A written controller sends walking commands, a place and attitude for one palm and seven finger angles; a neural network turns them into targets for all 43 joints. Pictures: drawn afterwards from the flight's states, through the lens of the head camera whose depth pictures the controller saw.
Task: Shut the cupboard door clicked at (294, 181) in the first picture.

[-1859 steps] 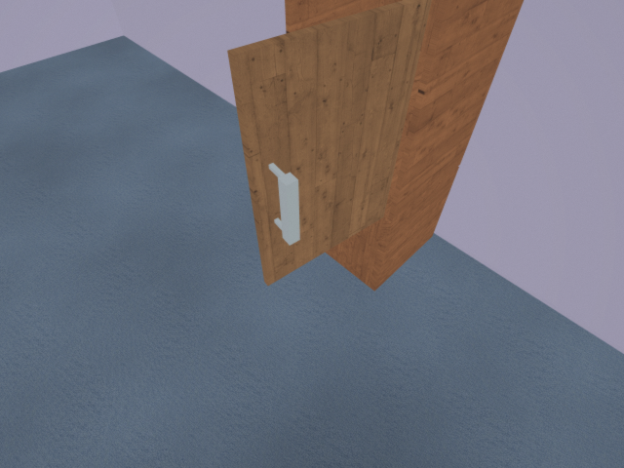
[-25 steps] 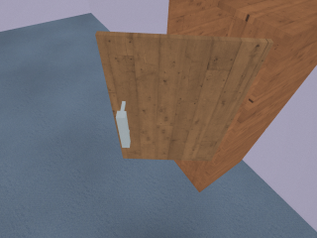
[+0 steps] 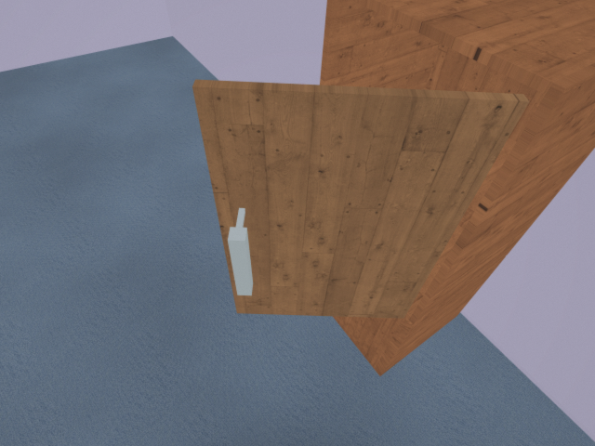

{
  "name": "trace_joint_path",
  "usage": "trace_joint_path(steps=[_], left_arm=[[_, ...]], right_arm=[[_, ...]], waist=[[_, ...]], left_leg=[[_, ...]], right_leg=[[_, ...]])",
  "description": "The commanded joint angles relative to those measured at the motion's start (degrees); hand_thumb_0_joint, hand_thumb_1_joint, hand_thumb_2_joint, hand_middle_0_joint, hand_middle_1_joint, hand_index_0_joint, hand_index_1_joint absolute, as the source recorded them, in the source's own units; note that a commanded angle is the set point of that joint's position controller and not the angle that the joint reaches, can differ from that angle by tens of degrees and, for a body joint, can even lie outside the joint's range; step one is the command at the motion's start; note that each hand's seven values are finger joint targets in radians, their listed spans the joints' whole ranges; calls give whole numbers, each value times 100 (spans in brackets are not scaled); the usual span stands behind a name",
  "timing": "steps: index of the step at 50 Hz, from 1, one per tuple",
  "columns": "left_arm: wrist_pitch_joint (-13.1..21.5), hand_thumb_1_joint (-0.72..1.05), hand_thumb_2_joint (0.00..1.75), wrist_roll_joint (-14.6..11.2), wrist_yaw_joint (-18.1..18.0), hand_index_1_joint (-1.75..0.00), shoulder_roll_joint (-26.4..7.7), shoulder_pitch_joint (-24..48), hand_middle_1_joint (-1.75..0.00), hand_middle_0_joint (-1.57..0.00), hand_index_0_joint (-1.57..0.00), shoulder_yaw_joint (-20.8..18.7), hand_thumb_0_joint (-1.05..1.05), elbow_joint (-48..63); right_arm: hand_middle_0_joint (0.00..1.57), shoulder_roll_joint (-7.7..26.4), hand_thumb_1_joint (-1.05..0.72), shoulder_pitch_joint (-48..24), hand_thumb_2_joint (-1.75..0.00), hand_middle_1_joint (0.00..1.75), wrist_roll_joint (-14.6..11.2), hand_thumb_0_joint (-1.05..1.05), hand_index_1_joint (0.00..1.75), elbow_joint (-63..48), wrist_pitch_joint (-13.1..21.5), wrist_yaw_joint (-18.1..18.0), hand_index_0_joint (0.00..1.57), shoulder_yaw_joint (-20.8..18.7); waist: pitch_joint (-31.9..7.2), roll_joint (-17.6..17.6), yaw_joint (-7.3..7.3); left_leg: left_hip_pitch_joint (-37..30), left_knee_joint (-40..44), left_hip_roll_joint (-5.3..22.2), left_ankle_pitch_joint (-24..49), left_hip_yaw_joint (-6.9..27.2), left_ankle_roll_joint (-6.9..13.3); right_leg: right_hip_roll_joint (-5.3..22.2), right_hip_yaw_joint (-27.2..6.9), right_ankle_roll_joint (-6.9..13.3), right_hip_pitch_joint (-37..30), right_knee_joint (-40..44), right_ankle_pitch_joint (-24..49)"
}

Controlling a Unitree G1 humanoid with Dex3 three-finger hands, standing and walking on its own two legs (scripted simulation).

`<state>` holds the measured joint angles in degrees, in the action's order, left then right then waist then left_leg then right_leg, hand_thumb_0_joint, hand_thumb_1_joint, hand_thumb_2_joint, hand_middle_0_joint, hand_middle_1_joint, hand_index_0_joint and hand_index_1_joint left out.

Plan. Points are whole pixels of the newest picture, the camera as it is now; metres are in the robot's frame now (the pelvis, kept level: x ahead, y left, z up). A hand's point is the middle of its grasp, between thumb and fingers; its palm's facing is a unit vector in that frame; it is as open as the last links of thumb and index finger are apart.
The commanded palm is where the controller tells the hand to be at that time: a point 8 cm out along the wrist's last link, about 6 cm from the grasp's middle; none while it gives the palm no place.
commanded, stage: look again from close up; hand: left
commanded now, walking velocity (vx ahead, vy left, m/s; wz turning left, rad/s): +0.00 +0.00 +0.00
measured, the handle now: (243, 253) +0.43 +0.12 -0.05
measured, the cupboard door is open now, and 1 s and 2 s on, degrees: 55 55 55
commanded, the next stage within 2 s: shuffle to correct the standing spot in 0.56 s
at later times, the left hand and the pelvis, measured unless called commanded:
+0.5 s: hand out of the picture -0.03 +0.17 -0.18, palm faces +0.01 -0.98 -0.18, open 7.4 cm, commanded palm none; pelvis -0.01 +0.00 +0.00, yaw +0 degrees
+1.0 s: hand out of the picture -0.03 +0.13 -0.17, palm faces -0.02 -0.98 -0.17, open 7.4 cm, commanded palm none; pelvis -0.02 -0.04 +0.00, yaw -1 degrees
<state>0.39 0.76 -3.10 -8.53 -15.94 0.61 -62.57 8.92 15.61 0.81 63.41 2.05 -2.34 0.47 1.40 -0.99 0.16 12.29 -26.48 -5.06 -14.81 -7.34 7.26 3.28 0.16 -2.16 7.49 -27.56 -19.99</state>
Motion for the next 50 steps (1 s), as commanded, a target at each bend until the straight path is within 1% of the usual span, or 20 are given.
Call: trace_joint_path(steps=[1, 5, 6, 8, 11, 13, 18, 20, 25, 26, 29, 32, 35, 37, 40, 42, 45, 46, 48, 50], left_arm=[[12, 90, 90, 23, 4, -30, -510, -596, -30, -20, -20, -89, 0, 92], [-7, 90, 90, 19, 18, -30, -534, -561, -30, -20, -20, -92, 0, 87], [12, 90, 90, 31, 18, -30, -552, -576, -30, -20, -20, -90, 0, 92], [15, 90, 90, 25, 23, -30, -586, -549, -30, -20, -20, -86, 0, 83], [12, 90, 90, 33, 28, -30, -585, -543, -30, -20, -20, -81, 0, 79], [6, 90, 90, 28, 27, -30, -613, -531, -30, -20, -20, -85, 0, 68], [-3, 90, 90, 35, 38, -30, -622, -574, -30, -20, -20, -84, 0, 28], [-15, 90, 90, 38, 44, -30, -605, -572, -30, -20, -20, -80, 0, 5], [0, 90, 90, 43, 52, -30, -624, -593, -30, -20, -20, -82, 0, 2], [17, 90, 90, 53, 51, -30, -631, -603, -30, -20, -20, -85, 0, 11], [23, 90, 90, 39, 52, -30, -660, -594, -30, -20, -20, -88, 0, 0], [22, 90, 90, 43, 51, -30, -684, -543, -30, -20, -20, -97, 0, 4], [-19, 90, 90, 29, 54, -30, -480, -633, -30, -20, -20, -57, 0, -69], [-39, 90, 90, 34, 64, -30, -450, -661, -30, -20, -20, -47, 0, -77], [-100, 90, 90, 49, 94, -30, -465, -644, -30, -20, -20, -95, 0, -28], [-153, 90, 90, 74, 121, -30, -461, -611, -30, -20, -20, -141, 0, 32], [-251, 90, 90, 118, 171, -30, -461, -480, -30, -20, -20, -233, 0, 190], [-262, 90, 90, 135, 196, -30, -436, -425, -30, -20, -20, -249, 0, 274], [-277, 90, 90, 136, 236, -30, -342, -378, -30, -20, -20, -297, 0, 368], [-295, 90, 90, 118, 268, -30, -257, -400, -30, -20, -20, -313, 0, 418]], right_arm=[[20, 581, -90, 330, -90, 30, -5, 0, 30, -164, 37, 9, 20, -82], [20, 655, -90, 288, -90, 30, -4, 0, 30, -155, 30, 18, 20, -102], [20, 635, -90, 256, -90, 30, -14, 0, 30, -160, 30, 18, 20, -101], [20, 664, -90, 223, -90, 30, -15, 0, 30, -156, 25, 30, 20, -101], [20, 680, -90, 213, -90, 30, -20, 0, 30, -141, 24, 28, 20, -107], [20, 705, -90, 225, -90, 30, -19, 0, 30, -133, 31, 30, 20, -109], [20, 713, -90, 195, -90, 30, -25, 0, 30, -121, 23, 32, 20, -110], [20, 715, -90, 197, -90, 30, -23, 0, 30, -99, 9, 39, 20, -122], [20, 737, -90, 209, -90, 30, -24, 0, 30, -97, 13, 46, 20, -137], [20, 720, -90, 185, -90, 30, -30, 0, 30, -92, 17, 45, 20, -143], [20, 751, -90, 198, -90, 30, -24, 0, 30, -80, 33, 46, 20, -139], [20, 748, -90, 198, -90, 30, -29, 0, 30, -71, 29, 44, 20, -142], [20, 575, -90, 274, -90, 30, -16, 0, 30, -15, 12, 35, 20, -114], [20, 560, -90, 277, -90, 30, -11, 0, 30, 3, -7, 20, 20, -126], [20, 674, -90, 351, -90, 30, 13, 0, 30, 11, -32, -30, 20, -193], [20, 738, -90, 445, -90, 30, 28, 0, 30, 32, -56, -79, 20, -252], [20, 871, -90, 545, -90, 30, 61, 0, 30, -33, -92, -127, 20, -342], [20, 879, -90, 521, -90, 30, 71, 0, 30, -79, -102, -131, 20, -359], [20, 942, -90, 378, -90, 30, 103, 0, 30, -160, -104, -119, 20, -402], [20, 976, -90, 222, -90, 30, 121, 0, 30, -235, -117, -98, 20, -435]], waist=[[166, 73, -51], [107, 219, -22], [105, 124, -44], [115, 28, -23], [163, -14, -32], [109, 95, -14], [189, 132, -27], [295, 144, -22], [233, 109, -32], [244, 28, -54], [136, 100, -28], [249, 76, -28], [300, 71, 1], [321, 23, 5], [214, 237, 55], [176, 392, 86], [82, 530, 161], [137, 436, 149], [-22, 413, 117], [-8, 564, 68]], left_leg=[[-396, 677, 1174, 1714, 1210, -333], [-514, 822, 1195, 1391, 1244, -371], [-504, 744, 1182, 1537, 1176, -336], [-476, 771, 1158, 1359, 1157, -350], [-472, 812, 1181, 1330, 1166, -338], [-510, 866, 1177, 1316, 1190, -368], [-441, 1015, 1198, 928, 1240, -367], [-355, 1163, 1230, 504, 1309, -381], [-367, 1238, 1238, 351, 1354, -386], [-360, 1159, 1220, 504, 1290, -353], [-483, 1130, 1203, 689, 1263, -378], [-366, 1156, 1214, 648, 1261, -375], [-380, 1326, 1331, 232, 1414, -414], [-337, 1287, 1414, 174, 1472, -360], [-566, 1310, 1665, 277, 1734, -286], [-687, 1262, 1922, 662, 1958, -99], [-605, 1366, 2406, 517, 2294, 341], [-481, 1285, 2495, 623, 2325, 469], [-269, 1251, 2479, 546, 2093, 453], [81, 1271, 2362, 196, 1845, 326]], right_leg=[[229, -145, 376, 414, 313, 896], [231, -155, 353, 472, 338, 754], [253, -160, 355, 405, 405, 909], [272, -218, 360, 407, 440, 906], [274, -193, 354, 406, 474, 914], [270, -200, 347, 397, 442, 864], [272, -203, 349, 425, 500, 760], [263, -168, 342, 486, 508, 623], [273, -187, 353, 484, 534, 635], [286, -204, 356, 445, 587, 741], [302, -223, 364, 445, 582, 778], [297, -220, 367, 436, 605, 744], [233, -145, 310, 561, 530, 590], [201, -112, 296, 609, 505, 573], [72, 2, 286, 917, 187, 365], [5, 87, 284, 1180, -199, 116], [15, -6, 310, 1676, -1588, -803], [44, -52, 339, 1754, -1747, -852], [34, -80, 338, 1661, -1853, -720], [7, 31, 329, 1385, -1613, -523]])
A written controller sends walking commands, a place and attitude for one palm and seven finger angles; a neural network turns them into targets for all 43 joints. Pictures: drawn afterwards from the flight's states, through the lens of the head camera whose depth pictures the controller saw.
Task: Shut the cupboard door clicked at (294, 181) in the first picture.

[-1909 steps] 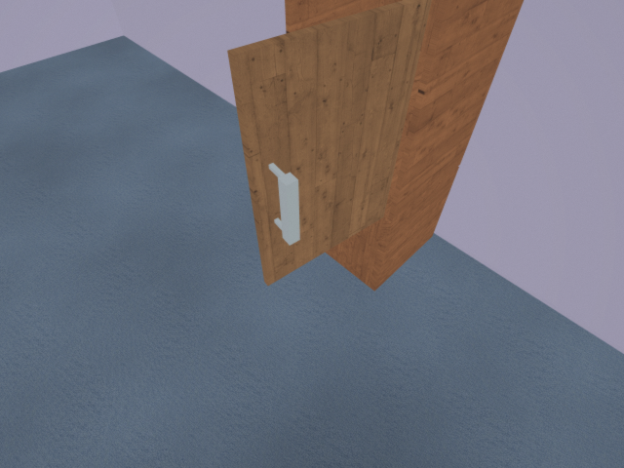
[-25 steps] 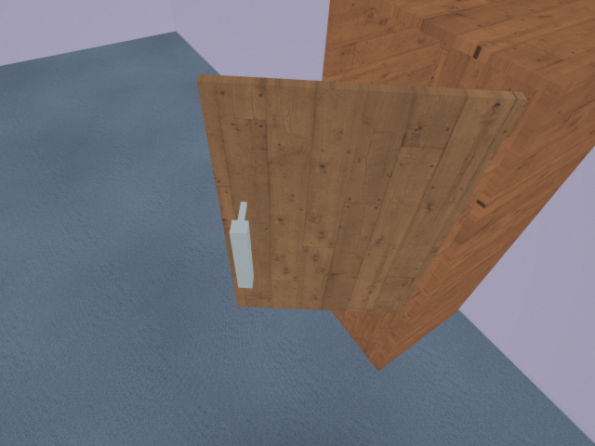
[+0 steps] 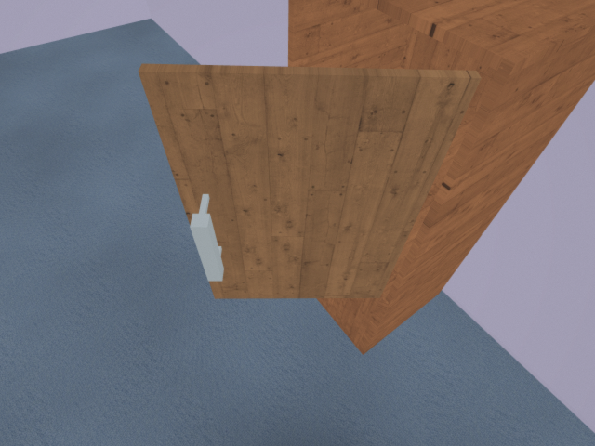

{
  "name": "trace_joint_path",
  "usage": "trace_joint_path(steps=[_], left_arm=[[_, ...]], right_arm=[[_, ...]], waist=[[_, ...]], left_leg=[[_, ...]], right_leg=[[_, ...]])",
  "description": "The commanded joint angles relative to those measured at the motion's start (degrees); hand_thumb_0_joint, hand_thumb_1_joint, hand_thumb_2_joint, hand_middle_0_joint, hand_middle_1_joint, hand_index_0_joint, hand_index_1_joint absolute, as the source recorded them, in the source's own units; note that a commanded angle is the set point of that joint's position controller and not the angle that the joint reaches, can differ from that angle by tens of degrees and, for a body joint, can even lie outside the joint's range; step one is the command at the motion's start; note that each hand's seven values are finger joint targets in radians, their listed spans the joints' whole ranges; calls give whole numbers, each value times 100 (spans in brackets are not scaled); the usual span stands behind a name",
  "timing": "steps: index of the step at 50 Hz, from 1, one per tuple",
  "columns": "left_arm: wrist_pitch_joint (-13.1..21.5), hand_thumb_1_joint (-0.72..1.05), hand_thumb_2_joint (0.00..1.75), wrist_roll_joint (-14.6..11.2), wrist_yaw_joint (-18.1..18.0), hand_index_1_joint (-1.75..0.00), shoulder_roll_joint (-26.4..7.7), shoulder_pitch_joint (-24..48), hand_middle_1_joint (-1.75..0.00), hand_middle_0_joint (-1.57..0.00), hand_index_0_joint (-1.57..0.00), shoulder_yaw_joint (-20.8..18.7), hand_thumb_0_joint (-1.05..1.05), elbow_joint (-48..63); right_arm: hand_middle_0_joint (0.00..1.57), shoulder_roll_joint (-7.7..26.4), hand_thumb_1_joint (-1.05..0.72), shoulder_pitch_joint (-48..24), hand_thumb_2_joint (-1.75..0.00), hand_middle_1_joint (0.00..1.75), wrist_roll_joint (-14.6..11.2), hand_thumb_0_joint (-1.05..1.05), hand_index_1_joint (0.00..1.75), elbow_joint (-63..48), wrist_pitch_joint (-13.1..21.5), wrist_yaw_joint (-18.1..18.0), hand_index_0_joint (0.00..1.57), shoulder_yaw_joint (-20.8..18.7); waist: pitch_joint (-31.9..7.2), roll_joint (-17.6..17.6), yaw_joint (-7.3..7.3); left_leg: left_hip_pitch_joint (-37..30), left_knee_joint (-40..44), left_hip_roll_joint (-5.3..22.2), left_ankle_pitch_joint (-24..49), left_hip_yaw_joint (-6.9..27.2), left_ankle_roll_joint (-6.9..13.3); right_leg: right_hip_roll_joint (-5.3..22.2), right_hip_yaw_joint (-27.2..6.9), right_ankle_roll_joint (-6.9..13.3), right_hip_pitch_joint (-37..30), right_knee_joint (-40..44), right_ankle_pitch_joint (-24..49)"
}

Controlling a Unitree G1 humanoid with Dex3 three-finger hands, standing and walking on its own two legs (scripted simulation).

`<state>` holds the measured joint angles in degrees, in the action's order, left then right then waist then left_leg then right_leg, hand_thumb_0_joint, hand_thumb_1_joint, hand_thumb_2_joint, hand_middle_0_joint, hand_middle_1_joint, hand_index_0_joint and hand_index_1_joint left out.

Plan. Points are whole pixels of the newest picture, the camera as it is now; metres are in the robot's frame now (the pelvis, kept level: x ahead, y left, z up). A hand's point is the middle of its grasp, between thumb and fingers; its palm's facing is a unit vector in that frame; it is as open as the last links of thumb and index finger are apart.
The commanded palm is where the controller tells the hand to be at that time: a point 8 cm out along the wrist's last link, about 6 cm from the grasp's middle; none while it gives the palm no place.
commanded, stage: come to a stop and stand still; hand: left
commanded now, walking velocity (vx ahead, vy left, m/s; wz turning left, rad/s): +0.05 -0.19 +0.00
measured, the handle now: (210, 239) +0.45 +0.17 -0.05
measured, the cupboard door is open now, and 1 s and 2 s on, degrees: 55 55 55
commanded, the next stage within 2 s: look again from close up in 1.00 s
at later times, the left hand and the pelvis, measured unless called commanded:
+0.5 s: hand out of the picture +0.02 +0.11 -0.19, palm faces +0.09 -0.98 -0.18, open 7.4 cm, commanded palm none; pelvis +0.03 -0.06 -0.01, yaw +1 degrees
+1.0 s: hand out of the picture +0.03 +0.14 -0.18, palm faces +0.04 -0.98 -0.20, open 7.4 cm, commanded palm none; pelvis +0.02 -0.03 +0.00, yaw +1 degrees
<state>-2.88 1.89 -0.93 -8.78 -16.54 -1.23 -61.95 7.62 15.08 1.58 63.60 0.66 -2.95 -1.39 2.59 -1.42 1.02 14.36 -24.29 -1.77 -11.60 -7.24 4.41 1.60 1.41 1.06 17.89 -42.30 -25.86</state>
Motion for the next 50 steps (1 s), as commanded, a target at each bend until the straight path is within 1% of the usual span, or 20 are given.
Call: trace_joint_path(steps=[1, 4, 5, 6, 7, 8, 10, 13, 20, 23, 25, 27, 28, 30, 33, 36, 47, 48, 49, 50], left_arm=[[44, 90, 90, 3, 72, -30, -219, -387, -30, -20, -20, -135, 0, 389], [73, 90, 90, 13, 86, -30, -267, -794, -30, -20, -20, -184, 0, 310], [123, 90, 90, 35, 51, -30, -414, -870, -30, -20, -20, -202, 0, 321], [208, 90, 90, 46, -21, -30, -701, -936, -30, -20, -20, -212, 0, 303], [282, 90, 90, -12, -61, -30, -798, -911, -30, -20, -20, -194, 0, 329], [353, 90, 90, -25, -75, -30, -730, -642, -30, -20, -20, -119, 0, 343], [461, 90, 90, -43, -84, -30, -626, -267, -30, -20, -20, -79, 0, 392], [527, 90, 90, -28, -110, -30, -765, -338, -30, -20, -20, -99, 0, 404], [399, 90, 90, -25, -208, -30, -986, -646, -30, -20, -20, -236, 0, 317], [336, 90, 90, -54, -212, -30, -956, -407, -30, -20, -20, -241, 0, 407], [297, 90, 90, -67, -197, -30, -742, -318, -30, -20, -20, -215, 0, 535], [244, 90, 90, -62, -214, -30, -526, -215, -30, -20, -20, -135, 0, 555], [208, 90, 90, -63, -209, -30, -510, -187, -30, -20, -20, -120, 0, 525], [175, 90, 90, -61, -177, -30, -453, -292, -30, -20, -20, -82, 0, 464], [251, 90, 90, -31, -154, -30, -516, -406, -30, -20, -20, -60, 0, 338], [319, 90, 90, -44, -138, -30, -581, -196, -30, -20, -20, -36, 0, 366], [374, 90, 90, -89, -127, -30, -588, -210, -30, -20, -20, -5, 0, 179], [451, 90, 90, -21, -352, -30, -623, -537, -30, -20, -20, 85, 0, 54], [462, 90, 90, -96, -302, -30, -784, -288, -30, -20, -20, 72, 0, 345], [442, 90, 90, -87, -241, -30, -763, -101, -30, -20, -20, 70, 0, 403]], right_arm=[[20, 1090, -90, 181, -90, 30, 51, 0, 30, -292, 12, -36, 20, -262], [20, 1087, -90, 113, -90, 30, 32, 0, 30, -342, -45, 12, 20, -313], [20, 879, -90, 194, -90, 30, 13, 0, 30, -377, -55, 41, 20, -275], [20, 396, -90, 173, -90, 30, -28, 0, 30, -462, -55, 75, 20, -144], [20, 323, -90, -93, -90, 30, -31, 0, 30, -579, -60, 119, 20, -83], [20, 285, -90, -49, -90, 30, -25, 0, 30, -512, -51, 167, 20, -70], [20, 303, -90, 94, -90, 30, -41, 0, 30, -348, -54, 189, 20, -46], [20, 292, -90, 100, -90, 30, -96, 0, 30, -352, -9, 184, 20, -14], [20, 418, -90, -126, -90, 30, -126, 0, 30, -642, -104, 134, 20, -34], [20, 431, -90, 76, -90, 30, -129, 0, 30, -611, -103, 127, 20, -59], [20, 689, -90, 185, -90, 30, -93, 0, 30, -595, -55, 99, 20, -119], [20, 838, -90, 42, -90, 30, -85, 0, 30, -622, -51, 88, 20, -120], [20, 787, -90, -147, -90, 30, -88, 0, 30, -647, -45, 82, 20, -95], [20, 774, -90, -340, -90, 30, -77, 0, 30, -729, -19, 69, 20, -67], [20, 686, -90, -387, -90, 30, -94, 0, 30, -731, 2, 83, 20, -42], [20, 546, -90, -221, -90, 30, -89, 0, 30, -615, -22, 115, 20, -46], [20, 622, -90, -11, -90, 30, -75, 0, 30, -225, 125, 118, 20, 93], [20, 1001, -90, -242, -90, 30, -150, 0, 30, -655, 134, 158, 20, 53], [20, 835, -90, 38, -90, 30, -81, 0, 30, -735, 76, 193, 20, 65], [20, 810, -90, 58, -90, 30, -62, 0, 30, -725, 85, 195, 20, 72]], waist=[[-71, 562, -77], [-117, 426, -241], [-82, -168, -267], [25, -1303, -291], [32, -1215, -369], [-65, -683, -234], [151, -577, -91], [40, -207, -174], [-368, -526, -344], [-418, -658, -177], [-636, 16, -139], [-534, 1037, -199], [-355, 1083, -259], [-186, 757, -340], [-231, 165, -321], [-172, -329, -171], [-179, 146, -212], [38, 302, -214], [-250, 530, -61], [-35, 806, -36]], left_leg=[[118, 973, 1970, -219, 1710, 530], [864, 424, 1512, -1104, 1159, 111], [1183, -217, 1050, -1287, 767, -81], [1647, -1121, 366, -1482, 137, -334], [1445, -1902, 303, -1847, 208, -369], [1215, -2268, 347, -1706, 455, -369], [1019, -2254, 465, -1166, 580, -397], [883, -1800, 383, -1123, 499, -487], [802, -1138, 262, -1046, 453, -598], [-88, -101, 237, -25, 343, -539], [-1134, -67, 874, 2258, 693, -277], [-934, 73, 1498, 3423, 1329, 309], [-655, 302, 1531, 3268, 1435, 468], [-274, 445, 1422, 2438, 1447, 470], [-224, 209, 955, 1462, 1174, 79], [-371, 207, 738, 742, 971, -138], [-477, 557, 778, 1229, 1078, -147], [-388, -406, 928, 2182, 992, -296], [-263, -182, 780, 605, 1070, -295], [-74, 65, 761, 234, 1153, -245]], right_leg=[[161, -42, 21, 87, 279, 179], [-15, 210, 19, -920, 1561, 987], [335, -298, 131, -1122, 2131, 752], [1130, -1425, 427, -1223, 2752, 461], [1732, -1903, 736, -693, 3152, 580], [1683, -1744, 905, -480, 3150, 507], [1351, -1376, 798, -342, 2929, 1460], [1442, -1144, 920, -762, 2441, 3475], [1656, -1165, 1018, -1591, 1654, 5634], [1344, -843, 675, -1143, 1309, 5204], [783, -355, 257, -411, 1014, 3658], [299, 112, -80, -246, 806, 976], [263, 106, -117, -296, 657, 278], [307, 13, -107, -471, 849, 284], [509, -249, -29, -731, 1736, 1677], [728, -398, 93, -597, 1964, 2036], [622, -203, 29, -906, 2099, 1938], [664, -361, 6, -515, 1947, 2606], [725, -401, 186, -546, 1956, 1249], [620, -308, 234, -394, 1834, 908]])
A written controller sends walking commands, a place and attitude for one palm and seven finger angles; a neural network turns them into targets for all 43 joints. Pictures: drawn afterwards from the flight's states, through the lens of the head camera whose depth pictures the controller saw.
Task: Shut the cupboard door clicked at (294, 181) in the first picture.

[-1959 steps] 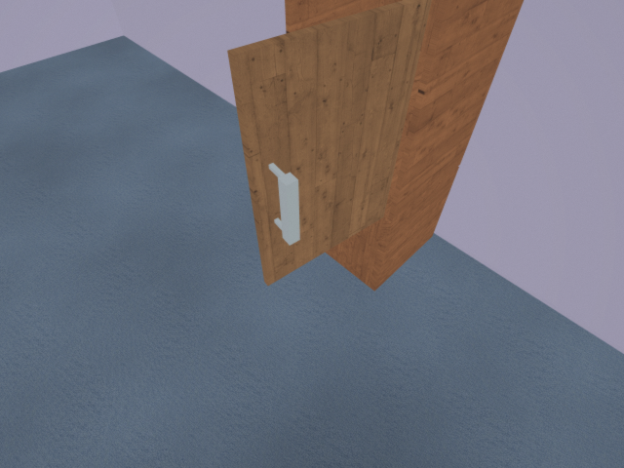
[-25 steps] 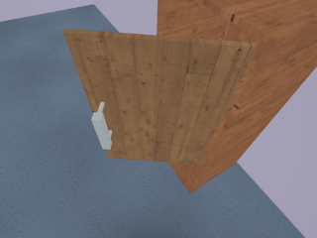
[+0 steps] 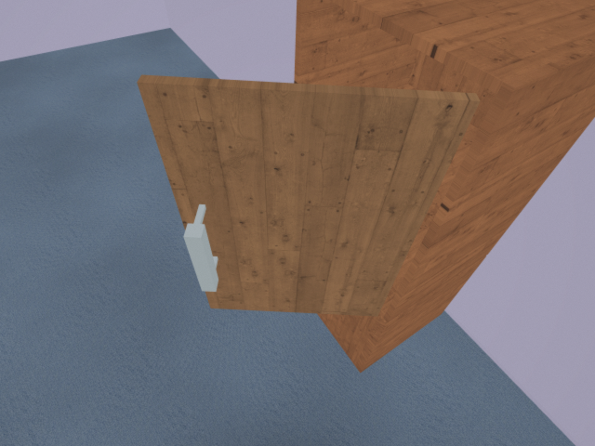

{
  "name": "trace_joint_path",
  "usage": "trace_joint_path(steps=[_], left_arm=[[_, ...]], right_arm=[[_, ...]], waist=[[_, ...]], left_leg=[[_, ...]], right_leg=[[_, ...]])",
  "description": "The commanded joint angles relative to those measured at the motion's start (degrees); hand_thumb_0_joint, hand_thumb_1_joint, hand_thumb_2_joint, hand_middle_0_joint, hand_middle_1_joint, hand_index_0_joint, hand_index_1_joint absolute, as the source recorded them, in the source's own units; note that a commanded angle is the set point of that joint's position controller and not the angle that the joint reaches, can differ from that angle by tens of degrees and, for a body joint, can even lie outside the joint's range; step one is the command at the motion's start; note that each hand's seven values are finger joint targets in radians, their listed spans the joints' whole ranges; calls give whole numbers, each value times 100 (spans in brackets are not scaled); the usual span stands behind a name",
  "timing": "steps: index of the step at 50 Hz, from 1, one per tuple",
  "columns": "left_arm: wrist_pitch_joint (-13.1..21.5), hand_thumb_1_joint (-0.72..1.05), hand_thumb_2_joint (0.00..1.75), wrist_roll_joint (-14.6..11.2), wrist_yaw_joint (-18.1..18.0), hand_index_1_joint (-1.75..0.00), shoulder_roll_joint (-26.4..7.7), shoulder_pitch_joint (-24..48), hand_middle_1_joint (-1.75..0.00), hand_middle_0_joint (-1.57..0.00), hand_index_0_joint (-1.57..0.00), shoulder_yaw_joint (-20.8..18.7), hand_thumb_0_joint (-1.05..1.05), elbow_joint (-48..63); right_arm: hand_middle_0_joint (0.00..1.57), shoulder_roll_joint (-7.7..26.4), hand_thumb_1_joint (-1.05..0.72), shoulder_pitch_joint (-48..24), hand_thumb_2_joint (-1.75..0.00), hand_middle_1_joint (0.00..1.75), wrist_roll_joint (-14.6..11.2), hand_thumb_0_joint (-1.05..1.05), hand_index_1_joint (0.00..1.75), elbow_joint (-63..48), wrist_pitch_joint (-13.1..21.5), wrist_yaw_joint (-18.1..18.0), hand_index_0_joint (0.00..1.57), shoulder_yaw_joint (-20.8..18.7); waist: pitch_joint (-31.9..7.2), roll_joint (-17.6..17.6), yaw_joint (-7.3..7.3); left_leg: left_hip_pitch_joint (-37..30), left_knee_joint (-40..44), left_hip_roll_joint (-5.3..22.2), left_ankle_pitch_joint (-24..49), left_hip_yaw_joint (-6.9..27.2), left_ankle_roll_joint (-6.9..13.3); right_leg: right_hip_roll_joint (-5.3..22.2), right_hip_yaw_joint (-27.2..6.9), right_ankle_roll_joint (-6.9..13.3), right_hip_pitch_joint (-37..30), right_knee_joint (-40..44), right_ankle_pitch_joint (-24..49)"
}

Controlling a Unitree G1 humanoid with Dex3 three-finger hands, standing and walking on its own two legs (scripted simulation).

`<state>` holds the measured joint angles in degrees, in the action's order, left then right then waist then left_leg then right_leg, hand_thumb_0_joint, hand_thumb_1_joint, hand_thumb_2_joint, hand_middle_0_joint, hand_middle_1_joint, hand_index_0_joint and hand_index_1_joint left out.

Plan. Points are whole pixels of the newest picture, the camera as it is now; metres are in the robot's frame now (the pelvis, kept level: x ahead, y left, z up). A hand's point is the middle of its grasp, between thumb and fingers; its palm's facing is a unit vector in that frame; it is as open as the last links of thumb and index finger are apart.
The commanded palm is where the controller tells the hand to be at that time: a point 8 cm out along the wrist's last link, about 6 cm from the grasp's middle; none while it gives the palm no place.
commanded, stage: look again from close up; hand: left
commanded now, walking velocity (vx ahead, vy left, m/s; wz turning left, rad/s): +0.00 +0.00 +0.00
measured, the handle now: (205, 249) +0.43 +0.19 -0.05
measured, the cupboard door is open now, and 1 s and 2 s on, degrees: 55 55 55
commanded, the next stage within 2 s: raise the hand and make a fist in 0.56 s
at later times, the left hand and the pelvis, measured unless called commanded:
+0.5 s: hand out of the picture +0.01 +0.18 -0.17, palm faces -0.01 -0.98 -0.21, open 7.4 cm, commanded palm none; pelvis +0.00 +0.01 +0.00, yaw -1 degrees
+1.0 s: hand (202, 403) +0.18 +0.14 -0.04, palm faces +0.05 -1.00 +0.02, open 6.6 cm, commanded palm +0.11 +0.21 -0.07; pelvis -0.03 -0.04 -0.06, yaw +2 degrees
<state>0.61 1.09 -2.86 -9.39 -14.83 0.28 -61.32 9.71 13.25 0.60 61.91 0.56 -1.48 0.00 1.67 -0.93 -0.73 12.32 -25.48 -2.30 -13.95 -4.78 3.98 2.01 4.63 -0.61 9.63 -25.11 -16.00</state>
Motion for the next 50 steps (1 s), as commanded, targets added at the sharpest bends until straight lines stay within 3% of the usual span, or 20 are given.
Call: trace_joint_path(steps=[1, 4, 8, 14, 25, 32, 33, 34, 35, 36, 37, 38, 39, 40, 41, 42, 43, 45, 47, 50], left_arm=[[125, 90, 90, 1, -12, -30, -693, -371, -30, -20, -20, -87, 0, 340], [119, 90, 90, -37, 20, -30, -616, -426, -30, -20, -20, -52, 0, 289], [80, 90, 90, -51, 38, -30, -534, -362, -30, -20, -20, -19, 0, 251], [28, 90, 90, -50, 48, -30, -534, -404, -30, -20, -20, -37, 0, 180], [46, 90, 90, -54, 46, -30, -567, -433, -30, -20, -20, -41, 0, 42], [56, 90, 90, -42, 39, -30, -547, -470, -30, -20, -20, -24, 0, -56], [150, 90, 90, 40, -177, -30, -554, -730, -30, -20, -20, -22, 0, -183], [1684, 90, 90, -553, -311, -30, -3826, 4297, -30, -20, -20, -2369, 0, 9246], [1197, 90, 90, -711, -308, -32, -997, 109, -32, -22, -22, -67, 0, 7239], [893, 90, 90, -938, -516, -34, -838, 44, -34, -24, -24, -310, 0, 7205], [235, 90, 90, -907, -458, -36, 608, -1324, -36, -25, -25, 501, 0, 5557], [440, 90, 90, -984, -457, -38, 226, -70, -38, -27, -27, 417, 0, 6619], [661, 90, 90, -910, -371, -40, 60, -120, -40, -29, -29, 143, 0, 6307], [965, 90, 90, -889, -245, -42, -97, -124, -42, -31, -31, -110, 0, 5753], [1247, 90, 90, -961, -35, -44, -159, -988, -44, -33, -33, -439, 0, 5000], [1652, 90, 90, -1070, 226, -46, -24, -1512, -46, -35, -35, -542, 0, 4477], [2105, 90, 90, -1222, 582, -48, 59, -2213, -48, -36, -36, -756, 0, 4374], [3020, 90, 90, -1502, 1412, -52, -50, -2559, -52, -40, -40, -1037, 0, 4480], [3703, 90, 90, -1662, 2175, -56, -524, -2328, -56, -44, -44, -1454, 0, 4394], [3737, 90, 90, -1727, 2431, -62, -1147, -1558, -62, -49, -49, -1868, 0, 5210]], right_arm=[[20, 567, -90, 334, -90, 30, 69, 0, 30, -549, 136, 61, 20, -44], [20, 605, -90, 461, -90, 30, 24, 0, 30, -613, 159, 19, 20, -25], [20, 661, -90, 569, -90, 30, 13, 0, 30, -545, 177, 0, 20, -4], [20, 640, -90, 601, -90, 30, 19, 0, 30, -363, 181, 2, 20, 5], [20, 556, -90, 574, -90, 30, 4, 0, 30, -61, 215, -20, 20, 25], [20, 507, -90, 467, -90, 30, -5, 0, 30, 59, 191, -34, 20, 20], [20, 723, -90, 284, -90, 30, -61, 0, 30, -294, 178, -2, 20, -10], [20, 2000, -90, 852, -90, 30, -120, 0, 30, -1903, 1287, -451, 20, -349], [20, 1184, -90, 359, -90, 30, -427, 0, 30, -1833, 1818, -533, 20, 106], [20, 1123, -90, 243, -90, 30, -230, 0, 30, -1595, 1935, -469, 20, -9], [20, 799, -90, 235, -90, 30, -267, 0, 30, -1445, 1933, -250, 20, -45], [20, 1183, -90, 290, -90, 30, -281, 0, 30, -1841, 1969, -109, 20, -251], [20, 1157, -90, 99, -90, 30, -217, 0, 30, -2133, 2010, -73, 20, -281], [20, 1239, -90, -13, -90, 30, -182, 0, 30, -2257, 2018, -53, 20, -296], [20, 1224, -90, -68, -90, 30, -166, 0, 30, -2422, 2009, -11, 20, -359], [20, 1147, -90, -179, -90, 30, -142, 0, 30, -2582, 1983, 30, 20, -367], [20, 1120, -90, -269, -90, 30, -80, 0, 30, -2724, 1960, 82, 20, -442], [20, 1138, -90, -436, -90, 30, -27, 0, 30, -3013, 1877, 169, 20, -546], [20, 1149, -90, -552, -90, 30, -82, 0, 30, -3269, 1794, 259, 20, -602], [20, 1121, -90, -813, -90, 30, -133, 0, 30, -3806, 1675, 231, 20, -574]], waist=[[-181, 1124, 67], [-370, 511, 96], [47, -44, 98], [320, -9, 56], [18, 12, 38], [108, 37, 45], [49, -515, 11], [-2128, 293, 1004], [-2738, 2187, 348], [-2491, 2120, 77], [-1503, 1286, 268], [-765, 1100, 388], [-269, 731, 413], [268, -19, 484], [431, -669, 290], [374, -1614, 166], [-7, -1988, -77], [-786, -2325, -331], [-1184, -1324, -397], [-1704, 544, -506]], left_leg=[[195, 194, 838, 890, 982, -152], [-5, 158, 851, 1313, 996, -52], [109, 327, 831, 1149, 989, -21], [186, 688, 816, 559, 1016, -6], [-262, 584, 798, 1240, 780, -37], [-353, 532, 799, 1318, 689, -63], [-59, -444, 1003, 2809, 793, -223], [-2087, -532, 726, 3618, 1030, -282], [-2840, -262, 798, 4041, 1101, -447], [-2196, 90, 728, 4526, 941, -729], [-1350, 266, 738, 3577, 1012, -663], [-565, -35, 675, 2328, 987, -624], [105, -292, 509, 1286, 1005, -580], [842, -616, 357, 399, 962, -534], [1367, -912, 225, 67, 867, -458], [1801, -1319, 188, 21, 822, -406], [2120, -1647, 131, 218, 743, -419], [2779, -2269, 10, 248, 542, -520], [3226, -2763, -67, 94, 456, -587], [3514, -3242, -123, -304, 214, -444]], right_leg=[[497, -546, 431, 173, 10, 251], [379, -442, 375, 16, -96, 444], [369, -451, 327, 141, -78, 395], [379, -462, 288, 210, -10, 193], [479, -533, 254, 62, 119, 735], [506, -579, 253, 81, 235, 990], [584, -672, 144, 109, 103, 2382], [-121, -29, 81, 659, -1187, 2514], [-357, 39, 143, 1282, -1831, 190], [-301, -72, 233, 1105, -1549, -201], [-155, -85, 123, 1449, -1402, -421], [-86, -97, 154, 1453, -1176, -106], [-93, 12, 189, 1582, -893, -25], [-91, 76, 214, 1915, -718, 29], [-57, 18, 241, 2058, -638, -248], [-69, -10, 210, 2384, -889, -348], [-127, 14, 206, 2435, -1316, 82], [-116, -103, 153, 2464, -2149, 708], [16, -500, 201, 2486, -2665, 913], [-13, -859, 306, 2920, -2942, -170]])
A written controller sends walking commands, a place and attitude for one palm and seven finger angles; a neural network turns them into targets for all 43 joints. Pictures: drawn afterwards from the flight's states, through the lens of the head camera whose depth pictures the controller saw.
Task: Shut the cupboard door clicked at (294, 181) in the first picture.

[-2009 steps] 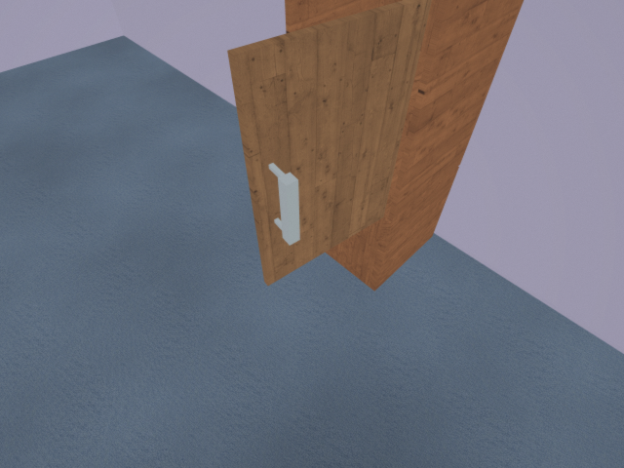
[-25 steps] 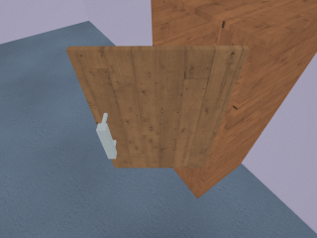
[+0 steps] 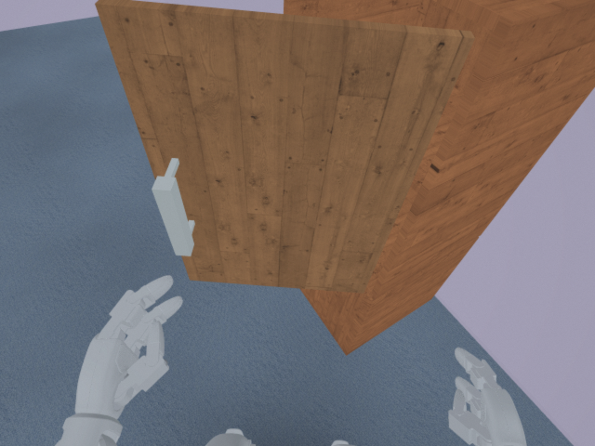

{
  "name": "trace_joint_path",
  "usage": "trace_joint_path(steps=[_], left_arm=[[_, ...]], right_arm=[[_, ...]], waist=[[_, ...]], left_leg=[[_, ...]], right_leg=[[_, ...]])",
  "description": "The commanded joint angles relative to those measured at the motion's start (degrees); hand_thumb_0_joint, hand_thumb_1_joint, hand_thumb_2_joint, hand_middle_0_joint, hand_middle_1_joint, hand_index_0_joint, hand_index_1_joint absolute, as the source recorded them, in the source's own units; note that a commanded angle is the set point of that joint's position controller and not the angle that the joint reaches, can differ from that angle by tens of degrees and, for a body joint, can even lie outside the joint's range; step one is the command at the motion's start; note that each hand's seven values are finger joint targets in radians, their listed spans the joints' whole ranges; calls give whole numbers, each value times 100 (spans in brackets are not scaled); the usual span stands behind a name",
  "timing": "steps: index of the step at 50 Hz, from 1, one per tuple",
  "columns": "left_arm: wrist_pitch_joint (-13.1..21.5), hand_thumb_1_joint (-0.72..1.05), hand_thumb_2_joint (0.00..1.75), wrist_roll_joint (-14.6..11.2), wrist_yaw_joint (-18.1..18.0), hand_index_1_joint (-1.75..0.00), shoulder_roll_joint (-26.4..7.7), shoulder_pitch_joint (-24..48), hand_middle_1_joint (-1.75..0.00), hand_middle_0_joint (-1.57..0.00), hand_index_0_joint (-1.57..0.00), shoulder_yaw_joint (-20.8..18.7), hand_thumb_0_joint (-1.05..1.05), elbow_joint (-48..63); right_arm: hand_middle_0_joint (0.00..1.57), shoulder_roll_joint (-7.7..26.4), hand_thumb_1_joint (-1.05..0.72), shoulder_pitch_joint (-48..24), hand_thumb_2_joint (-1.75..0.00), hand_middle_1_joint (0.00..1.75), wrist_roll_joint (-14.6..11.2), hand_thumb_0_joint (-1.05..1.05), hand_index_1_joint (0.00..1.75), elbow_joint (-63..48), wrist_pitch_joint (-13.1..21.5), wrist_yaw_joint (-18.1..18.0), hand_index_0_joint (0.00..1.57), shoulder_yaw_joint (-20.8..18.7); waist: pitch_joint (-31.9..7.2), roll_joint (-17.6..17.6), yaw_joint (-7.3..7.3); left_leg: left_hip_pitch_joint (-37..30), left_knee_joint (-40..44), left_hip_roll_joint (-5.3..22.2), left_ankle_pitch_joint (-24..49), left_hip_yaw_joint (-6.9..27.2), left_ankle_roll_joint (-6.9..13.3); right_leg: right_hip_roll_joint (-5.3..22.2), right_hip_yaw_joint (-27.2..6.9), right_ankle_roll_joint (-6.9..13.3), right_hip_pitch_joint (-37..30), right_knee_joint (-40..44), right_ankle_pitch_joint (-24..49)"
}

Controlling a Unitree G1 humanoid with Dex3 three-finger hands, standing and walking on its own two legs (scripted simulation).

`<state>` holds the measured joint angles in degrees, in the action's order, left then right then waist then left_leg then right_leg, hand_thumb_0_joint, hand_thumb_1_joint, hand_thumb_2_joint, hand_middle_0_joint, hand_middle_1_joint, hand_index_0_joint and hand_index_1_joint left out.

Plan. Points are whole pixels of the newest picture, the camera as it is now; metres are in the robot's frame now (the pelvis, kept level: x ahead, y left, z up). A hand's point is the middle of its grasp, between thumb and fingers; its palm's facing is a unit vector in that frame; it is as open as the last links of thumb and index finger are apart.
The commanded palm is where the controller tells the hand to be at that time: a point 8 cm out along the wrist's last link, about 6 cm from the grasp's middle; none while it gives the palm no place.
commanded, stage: raise the hand and make a fist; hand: left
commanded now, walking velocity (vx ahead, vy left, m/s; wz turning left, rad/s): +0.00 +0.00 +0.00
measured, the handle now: (179, 209) +0.47 +0.22 +0.01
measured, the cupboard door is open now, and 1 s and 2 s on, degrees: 55 55 55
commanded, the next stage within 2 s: bring the fist close to the handle in 1.58 s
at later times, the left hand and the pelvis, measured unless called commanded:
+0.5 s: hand (143, 379) +0.20 +0.20 +0.00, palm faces +0.04 -1.00 +0.00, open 4.2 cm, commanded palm +0.17 +0.25 +0.00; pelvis -0.02 +0.01 -0.04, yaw +0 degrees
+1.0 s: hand (113, 381) +0.20 +0.23 +0.01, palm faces +0.01 -1.00 -0.03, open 3.1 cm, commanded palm +0.18 +0.28 +0.01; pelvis -0.02 +0.04 -0.04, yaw +1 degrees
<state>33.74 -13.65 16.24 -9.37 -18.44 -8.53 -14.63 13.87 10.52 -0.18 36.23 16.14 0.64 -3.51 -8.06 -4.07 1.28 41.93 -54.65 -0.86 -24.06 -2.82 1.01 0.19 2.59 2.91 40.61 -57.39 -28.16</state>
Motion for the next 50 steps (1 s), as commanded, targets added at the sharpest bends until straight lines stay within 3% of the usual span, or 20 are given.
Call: trace_joint_path(steps=[1, 5, 6, 9, 11, 12, 14, 17, 19, 21, 23, 25, 29, 31, 33, 36, 38, 41, 46, 50], left_arm=[[391, 90, 90, -311, 479, -64, -1370, -679, -64, -51, -51, -1067, 0, 1115], [807, 90, 90, -518, 150, -72, -1383, 688, -72, -58, -58, -822, 0, 3325], [936, 90, 90, -567, 139, -74, -1357, 1110, -74, -60, -60, -653, 0, 3772], [899, 90, 90, -583, 381, -80, -939, 773, -80, -66, -66, -4, 0, 3360], [461, 90, 90, -617, 657, -84, -944, 676, -84, -69, -69, 144, 0, 2720], [132, 90, 90, -581, 764, -86, -1064, 518, -86, -71, -71, 22, 0, 2233], [-673, 90, 90, -530, 904, -90, -1203, 45, -90, -75, -75, -214, 0, 1624], [-1677, 90, 90, -625, 787, -96, -1433, -410, -96, -81, -81, -743, 0, 1789], [-1770, 90, 90, -693, 357, -100, -1511, -546, -100, -84, -84, -1202, 0, 2384], [-1495, 90, 90, -696, -135, -104, -1419, -610, -104, -88, -88, -1387, 0, 2698], [-1010, 90, 90, -594, -409, -108, -1099, -759, -108, -92, -92, -1110, 0, 2856], [-541, 90, 90, -421, -471, -112, -867, -557, -112, -95, -95, -629, 0, 2797], [-146, 90, 90, -223, -92, -120, -626, -378, -120, -102, -102, 148, 0, 2311], [-211, 90, 90, -281, 113, -124, -723, -255, -124, -106, -106, 216, 0, 2372], [-309, 90, 90, -331, 155, -128, -1013, -296, -128, -110, -110, -43, 0, 2705], [-436, 90, 90, -354, -137, -134, -1454, -289, -134, -115, -115, -589, 0, 3359], [-492, 90, 90, -394, -378, -138, -1226, -508, -138, -119, -119, -579, 0, 3542], [-639, 90, 90, -288, -611, -144, -1009, -658, -144, -124, -124, -436, 0, 3309], [-1055, 90, 90, -21, -346, -150, -636, -437, -150, -130, -130, 282, 0, 2474], [-1014, 90, 90, -106, -130, -150, -1060, 66, -150, -130, -130, -63, 0, 2762]], right_arm=[[20, 735, -90, -526, -90, 30, -43, 0, 30, -1348, 106, -6, 20, -216], [20, 625, -90, -319, -90, 30, -38, 0, 30, -1447, 229, -169, 20, -122], [20, 644, -90, -252, -90, 30, -25, 0, 30, -1367, 265, -255, 20, -104], [20, 752, -90, -144, -90, 30, -60, 0, 30, -1123, 357, -414, 20, -50], [20, 802, -90, -77, -90, 30, -126, 0, 30, -1095, 309, -515, 20, 24], [20, 808, -90, -7, -90, 30, -180, 0, 30, -1065, 255, -551, 20, 2], [20, 798, -90, -36, -90, 30, -275, 0, 30, -1207, 115, -583, 20, -3], [20, 686, -90, -216, -90, 30, -332, 0, 30, -1635, -109, -556, 20, 12], [20, 508, -90, -310, -90, 30, -290, 0, 30, -1722, -188, -502, 20, 14], [20, 366, -90, -318, -90, 30, -221, 0, 30, -1648, -205, -483, 20, 20], [20, 303, -90, -159, -90, 30, -156, 0, 30, -1546, -167, -425, 20, 5], [20, 408, -90, -82, -90, 30, -100, 0, 30, -1413, -124, -371, 20, 11], [20, 689, -90, 65, -90, 30, -86, 0, 30, -1364, -38, -378, 20, -8], [20, 786, -90, 97, -90, 30, -127, 0, 30, -1447, 5, -407, 20, 1], [20, 843, -90, 107, -90, 30, -157, 0, 30, -1538, 25, -437, 20, -25], [20, 809, -90, 72, -90, 30, -138, 0, 30, -1614, -31, -452, 20, -16], [20, 713, -90, 53, -90, 30, -125, 0, 30, -1654, -117, -422, 20, 3], [20, 692, -90, 72, -90, 30, -112, 0, 30, -1668, -266, -383, 20, 38], [20, 817, -90, 183, -90, 30, -125, 0, 30, -1750, -425, -336, 20, 98], [20, 866, -90, 194, -90, 30, -140, 0, 30, -1862, -388, -393, 20, 117]], waist=[[-924, 1331, -666], [-1762, 1494, -148], [-1784, 1082, 87], [-1240, 812, 326], [-914, 599, 406], [-855, 332, 382], [-910, -25, 125], [-1424, 42, -359], [-1743, 103, -573], [-1770, 94, -647], [-1596, 196, -569], [-1197, 426, -301], [-811, 428, 47], [-917, 611, 22], [-1397, 681, -112], [-1872, 1127, -365], [-1825, 1082, -392], [-1452, 1130, -320], [-611, 643, 46], [-939, 695, -42]], left_leg=[[546, -459, -236, 623, 57, -108], [421, -1075, -29, 430, 312, 68], [544, -1306, 29, 379, 385, 107], [835, -1466, 125, 122, 504, 145], [1180, -1577, 120, 2, 529, 176], [1350, -1570, 143, -52, 529, 154], [1572, -1392, 130, -102, 489, 154], [1343, -1067, 17, 211, 436, 120], [1103, -897, 14, 563, 474, 69], [972, -796, 72, 861, 533, 37], [816, -621, 99, 1049, 544, -2], [725, -611, 107, 887, 577, 9], [800, -648, 130, 138, 683, 61], [713, -519, 121, -143, 762, 76], [442, -362, 129, -130, 836, 59], [-57, -145, 158, 220, 971, -28], [-316, -10, 191, 502, 1029, -107], [-239, 55, 214, 451, 1064, -130], [182, 154, 247, -218, 1180, -104], [108, 123, 206, -330, 1139, -100]], right_leg=[[140, -750, -14, -11, 215, 724], [98, -1067, -141, 395, 306, 143], [73, -1200, -211, 501, 297, 180], [-17, -1043, -201, 945, 293, -127], [2, -1161, -313, 923, 444, -287], [51, -1185, -367, 858, 521, -329], [127, -1240, -407, 489, 722, -641], [260, -1265, -447, -320, 773, -243], [285, -1171, -490, -681, 632, 487], [177, -918, -447, -731, 353, 1248], [52, -546, -311, -457, 70, 1650], [-52, -279, -230, 275, -85, 1257], [-131, -124, -134, 1185, -93, 38], [-140, -111, -91, 1179, -77, -179], [-144, -44, -75, 1009, -125, -62], [-200, 106, -24, 854, -329, 350], [-217, 218, -32, 803, -345, 558], [-261, 277, -26, 865, -311, 543], [-260, 315, -81, 1145, -115, 296], [-255, 236, -58, 978, -68, 223]])
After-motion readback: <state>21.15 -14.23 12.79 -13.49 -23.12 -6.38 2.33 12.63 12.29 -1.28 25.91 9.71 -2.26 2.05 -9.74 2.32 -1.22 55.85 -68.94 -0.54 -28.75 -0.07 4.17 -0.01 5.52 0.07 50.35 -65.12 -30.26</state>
